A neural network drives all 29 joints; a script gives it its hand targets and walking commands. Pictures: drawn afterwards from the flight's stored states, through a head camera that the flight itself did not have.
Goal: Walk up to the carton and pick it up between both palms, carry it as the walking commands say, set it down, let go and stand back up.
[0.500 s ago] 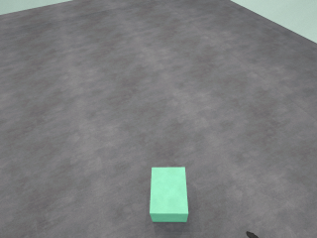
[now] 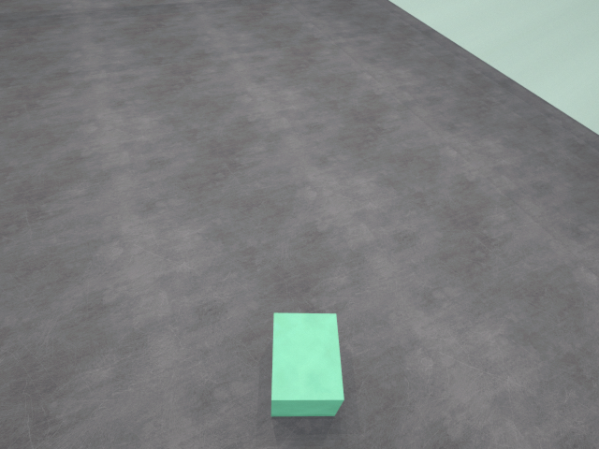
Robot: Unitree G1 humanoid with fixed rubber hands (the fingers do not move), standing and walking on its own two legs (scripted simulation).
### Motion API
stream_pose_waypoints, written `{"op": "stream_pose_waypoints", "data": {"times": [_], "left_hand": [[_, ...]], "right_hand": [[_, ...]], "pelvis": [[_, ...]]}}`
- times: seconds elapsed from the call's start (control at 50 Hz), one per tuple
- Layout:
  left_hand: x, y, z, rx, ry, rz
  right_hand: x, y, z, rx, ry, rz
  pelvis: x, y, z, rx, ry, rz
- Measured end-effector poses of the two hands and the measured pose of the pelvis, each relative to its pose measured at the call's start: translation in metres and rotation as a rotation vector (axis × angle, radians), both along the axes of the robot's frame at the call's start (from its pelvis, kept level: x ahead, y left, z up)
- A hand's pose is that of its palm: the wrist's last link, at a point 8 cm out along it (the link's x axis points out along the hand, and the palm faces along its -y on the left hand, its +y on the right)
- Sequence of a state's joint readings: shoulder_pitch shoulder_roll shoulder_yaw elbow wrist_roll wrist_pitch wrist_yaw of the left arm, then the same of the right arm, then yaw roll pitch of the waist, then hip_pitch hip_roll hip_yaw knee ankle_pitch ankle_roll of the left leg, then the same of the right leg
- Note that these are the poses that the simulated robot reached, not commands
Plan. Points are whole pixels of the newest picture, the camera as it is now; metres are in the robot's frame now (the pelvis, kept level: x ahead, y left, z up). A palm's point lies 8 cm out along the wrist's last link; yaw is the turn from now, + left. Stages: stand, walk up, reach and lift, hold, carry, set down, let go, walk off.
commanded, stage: walk up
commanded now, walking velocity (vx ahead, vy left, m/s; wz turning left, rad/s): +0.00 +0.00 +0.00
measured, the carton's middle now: (304, 364) +0.46 -0.04 -0.68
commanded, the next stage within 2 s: stand in 0.72 s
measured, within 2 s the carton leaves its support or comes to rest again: neither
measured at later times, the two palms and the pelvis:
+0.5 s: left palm out of the picture -0.01 +0.20 -0.14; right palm out of the picture -0.01 -0.24 -0.14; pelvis +0.00 -0.02 +0.00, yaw +0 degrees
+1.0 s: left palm out of the picture +0.05 +0.20 -0.15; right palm out of the picture +0.05 -0.26 -0.15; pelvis -0.01 -0.03 -0.01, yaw +0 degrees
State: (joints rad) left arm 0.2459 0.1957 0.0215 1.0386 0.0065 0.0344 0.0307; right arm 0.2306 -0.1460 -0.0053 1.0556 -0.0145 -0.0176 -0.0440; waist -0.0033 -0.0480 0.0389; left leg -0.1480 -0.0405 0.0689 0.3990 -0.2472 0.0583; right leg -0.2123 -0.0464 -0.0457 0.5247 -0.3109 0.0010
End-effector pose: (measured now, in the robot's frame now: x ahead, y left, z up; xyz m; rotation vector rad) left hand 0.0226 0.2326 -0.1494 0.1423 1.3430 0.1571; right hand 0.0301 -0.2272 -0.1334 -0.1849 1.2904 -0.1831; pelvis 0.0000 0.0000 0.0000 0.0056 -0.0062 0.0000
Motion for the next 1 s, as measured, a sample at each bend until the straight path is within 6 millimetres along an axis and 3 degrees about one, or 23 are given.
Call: {"op": "stream_pose_waypoints", "data": {"times": [0.12, 0.26, 0.58, 0.88, 0.94, 1.0], "left_hand": [[0.008, -0.005, 0.008, 0.019, -0.017, -0.013], [-0.002, -0.012, 0.01, 0.021, 0.005, -0.004], [-0.039, -0.032, 0.007, 0.005, 0.083, 0.026], [-0.044, -0.041, 0.007, 0.006, 0.092, 0.03], [-0.037, -0.042, 0.006, 0.0, 0.077, 0.033], [0.024, -0.035, 0.001, 0.015, -0.03, -0.004]], "right_hand": [[-0.024, 0.001, -0.01, 0.039, 0.06, -0.038], [-0.039, -0.005, -0.01, 0.044, 0.101, -0.051], [-0.04, -0.017, -0.009, 0.039, 0.111, -0.04], [-0.045, -0.021, -0.011, 0.046, 0.126, -0.038], [-0.039, -0.022, -0.011, 0.051, 0.11, -0.045], [0.017, -0.031, -0.016, 0.042, 0.009, -0.039]], "pelvis": [[0.001, -0.003, 0.001, -0.006, -0.016, -0.005], [0.002, -0.008, 0.004, -0.005, -0.024, -0.003], [0.0, -0.021, 0.004, -0.002, -0.025, -0.008], [0.001, -0.029, 0.003, -0.006, -0.02, -0.007], [0.002, -0.029, 0.001, -0.004, 0.011, -0.005], [-0.009, -0.029, -0.013, -0.007, 0.071, -0.008]]}}
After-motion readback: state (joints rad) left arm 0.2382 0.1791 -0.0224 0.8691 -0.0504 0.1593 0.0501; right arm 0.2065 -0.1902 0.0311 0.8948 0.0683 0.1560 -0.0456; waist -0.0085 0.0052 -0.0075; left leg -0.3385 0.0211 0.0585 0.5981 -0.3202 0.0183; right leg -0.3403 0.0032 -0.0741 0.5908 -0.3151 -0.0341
